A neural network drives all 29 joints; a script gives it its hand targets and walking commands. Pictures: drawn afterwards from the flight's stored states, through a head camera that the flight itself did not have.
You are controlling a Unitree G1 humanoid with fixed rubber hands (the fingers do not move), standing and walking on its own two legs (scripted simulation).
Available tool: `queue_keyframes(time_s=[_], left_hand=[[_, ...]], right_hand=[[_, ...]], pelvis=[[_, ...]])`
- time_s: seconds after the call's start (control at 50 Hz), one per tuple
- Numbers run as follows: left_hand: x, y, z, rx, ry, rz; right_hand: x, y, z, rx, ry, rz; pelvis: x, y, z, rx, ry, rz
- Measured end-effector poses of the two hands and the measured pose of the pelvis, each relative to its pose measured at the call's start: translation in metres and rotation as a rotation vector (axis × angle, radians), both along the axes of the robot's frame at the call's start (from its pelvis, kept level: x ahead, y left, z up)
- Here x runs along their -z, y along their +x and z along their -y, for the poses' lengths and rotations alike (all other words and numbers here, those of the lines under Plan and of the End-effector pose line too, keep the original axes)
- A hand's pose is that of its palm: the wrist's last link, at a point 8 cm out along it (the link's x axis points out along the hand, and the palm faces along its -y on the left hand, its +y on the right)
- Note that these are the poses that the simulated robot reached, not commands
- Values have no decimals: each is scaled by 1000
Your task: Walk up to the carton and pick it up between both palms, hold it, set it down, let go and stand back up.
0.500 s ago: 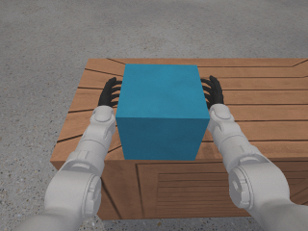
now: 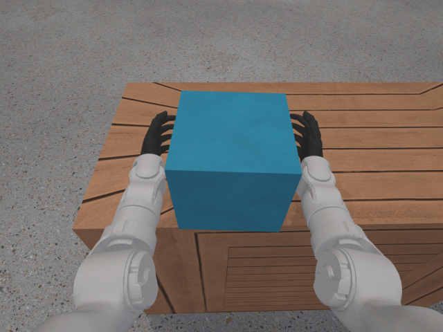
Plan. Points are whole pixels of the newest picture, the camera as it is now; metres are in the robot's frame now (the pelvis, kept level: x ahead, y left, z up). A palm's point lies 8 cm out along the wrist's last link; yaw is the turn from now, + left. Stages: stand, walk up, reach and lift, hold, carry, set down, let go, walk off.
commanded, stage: reach and lift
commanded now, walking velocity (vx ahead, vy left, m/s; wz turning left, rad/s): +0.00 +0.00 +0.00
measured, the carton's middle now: (231, 162) +0.42 -0.04 +0.07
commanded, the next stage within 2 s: none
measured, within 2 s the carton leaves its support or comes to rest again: leaves its support in 0.36 s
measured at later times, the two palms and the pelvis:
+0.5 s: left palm (152, 153) +0.42 +0.11 +0.11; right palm (311, 154) +0.39 -0.18 +0.11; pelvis +0.00 +0.00 +0.00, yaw +0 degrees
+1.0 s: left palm (143, 158) +0.40 +0.12 +0.12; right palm (310, 153) +0.38 -0.17 +0.13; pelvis -0.01 +0.00 +0.00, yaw +0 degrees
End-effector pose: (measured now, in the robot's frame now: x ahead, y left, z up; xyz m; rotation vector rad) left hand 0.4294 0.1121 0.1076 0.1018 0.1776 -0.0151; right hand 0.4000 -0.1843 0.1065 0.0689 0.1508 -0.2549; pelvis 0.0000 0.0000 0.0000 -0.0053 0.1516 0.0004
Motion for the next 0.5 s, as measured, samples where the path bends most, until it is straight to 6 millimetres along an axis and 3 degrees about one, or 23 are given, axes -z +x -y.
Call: queue_keyframes(time_s=[0.5], left_hand=[[-4, -6, 0, -1, -7, 55]], right_hand=[[-5, -6, 0, 6, -13, 62]], pelvis=[[0, -2, 0, 0, 0, 4]])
